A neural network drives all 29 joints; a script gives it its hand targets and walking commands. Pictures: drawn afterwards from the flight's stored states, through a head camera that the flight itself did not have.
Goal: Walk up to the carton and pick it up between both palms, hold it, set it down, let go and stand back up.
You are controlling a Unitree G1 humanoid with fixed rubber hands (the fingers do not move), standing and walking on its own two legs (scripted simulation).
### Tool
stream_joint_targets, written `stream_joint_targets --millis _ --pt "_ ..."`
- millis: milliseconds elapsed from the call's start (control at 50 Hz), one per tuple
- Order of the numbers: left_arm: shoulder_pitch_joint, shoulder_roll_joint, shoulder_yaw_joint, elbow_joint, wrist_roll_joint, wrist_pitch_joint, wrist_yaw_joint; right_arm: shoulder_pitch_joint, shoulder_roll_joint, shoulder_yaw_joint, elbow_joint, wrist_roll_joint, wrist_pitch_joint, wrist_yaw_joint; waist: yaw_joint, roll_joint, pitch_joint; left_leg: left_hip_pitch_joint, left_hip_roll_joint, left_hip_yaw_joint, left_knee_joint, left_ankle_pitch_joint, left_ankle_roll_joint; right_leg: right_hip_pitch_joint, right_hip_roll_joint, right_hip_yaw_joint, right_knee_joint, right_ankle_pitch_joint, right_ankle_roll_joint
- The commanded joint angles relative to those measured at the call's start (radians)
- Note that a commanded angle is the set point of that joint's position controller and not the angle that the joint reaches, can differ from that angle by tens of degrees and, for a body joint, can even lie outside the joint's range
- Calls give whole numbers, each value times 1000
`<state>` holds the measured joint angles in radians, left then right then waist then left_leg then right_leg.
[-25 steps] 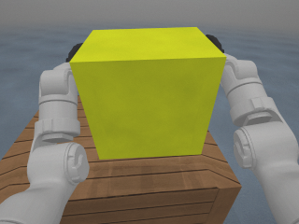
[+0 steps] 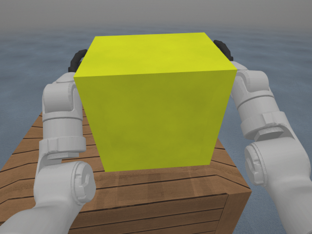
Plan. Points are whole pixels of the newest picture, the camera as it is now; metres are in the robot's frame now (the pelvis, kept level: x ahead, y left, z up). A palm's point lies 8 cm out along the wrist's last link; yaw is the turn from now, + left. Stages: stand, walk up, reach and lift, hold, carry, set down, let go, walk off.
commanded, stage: hold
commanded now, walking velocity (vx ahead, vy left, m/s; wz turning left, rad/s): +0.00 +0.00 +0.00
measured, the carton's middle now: (154, 102) +0.33 -0.01 +0.26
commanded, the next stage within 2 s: none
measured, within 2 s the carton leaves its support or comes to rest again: neither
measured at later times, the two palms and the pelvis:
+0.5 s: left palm (82, 83) +0.36 +0.16 +0.30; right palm (224, 74) +0.37 -0.19 +0.31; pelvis -0.01 +0.00 +0.00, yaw +1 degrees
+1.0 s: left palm (74, 79) +0.37 +0.17 +0.31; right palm (219, 64) +0.37 -0.17 +0.33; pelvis -0.01 -0.01 +0.00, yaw +2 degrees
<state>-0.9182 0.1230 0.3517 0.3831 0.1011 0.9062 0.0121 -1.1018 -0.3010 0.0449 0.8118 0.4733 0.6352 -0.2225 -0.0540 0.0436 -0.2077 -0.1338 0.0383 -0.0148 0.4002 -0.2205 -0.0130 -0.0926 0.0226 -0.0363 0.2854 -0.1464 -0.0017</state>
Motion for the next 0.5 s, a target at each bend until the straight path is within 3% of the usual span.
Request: stream_joint_targets --millis 0,40,120,140,220,320,340,420,460,480 --pt "-882 -480 -358 -54 -149 -65 -138 -873 724 150 -252 114 27 155 4 -76 -193 -84 -52 -30 -106 78 8 156 47 63 -13 139 28" --pt "-896 -484 -338 2 -137 -67 -145 -881 706 117 -197 87 23 162 3 -41 -150 -106 -48 -23 -116 25 5 125 39 67 -30 65 20" --pt "-944 -502 -372 32 -155 -80 -160 -882 679 70 -144 67 20 156 -46 17 -136 -88 -49 -33 -116 46 -22 109 27 72 -36 99 16" --pt "-940 -506 -367 33 -153 -85 -166 -875 681 69 -133 68 20 153 -52 12 -150 -82 -50 -34 -111 76 -26 130 31 68 -30 125 18" --pt "-953 -523 -395 -55 -148 -98 -166 -870 672 83 -157 103 7 151 -57 101 -253 -40 -57 -48 -80 220 -64 190 38 62 -3 226 7" --pt "-864 -489 -344 -47 -120 -82 -159 -842 662 134 -176 138 3 152 -24 49 -249 -19 -60 -50 -73 289 -55 229 47 54 3 289 14" --pt "-880 -498 -363 -78 -132 -85 -157 -858 662 134 -210 144 -5 153 -25 65 -287 -21 -61 -48 -70 284 -59 227 46 56 8 291 16" --pt "-906 -499 -389 -181 -175 -94 -134 -892 722 186 -333 171 -17 154 -4 -8 -377 0 -69 -41 -40 340 -34 250 59 45 25 348 37" --pt "-899 -496 -397 -186 -198 -102 -123 -928 753 203 -400 172 -23 152 11 -60 -410 -22 -72 -40 -43 289 -12 245 62 43 28 335 47" --pt "-884 -481 -379 -130 -185 -97 -116 -936 748 195 -382 162 -18 153 21 -71 -368 -43 -75 -36 -53 231 -1 220 59 45 16 281 48"
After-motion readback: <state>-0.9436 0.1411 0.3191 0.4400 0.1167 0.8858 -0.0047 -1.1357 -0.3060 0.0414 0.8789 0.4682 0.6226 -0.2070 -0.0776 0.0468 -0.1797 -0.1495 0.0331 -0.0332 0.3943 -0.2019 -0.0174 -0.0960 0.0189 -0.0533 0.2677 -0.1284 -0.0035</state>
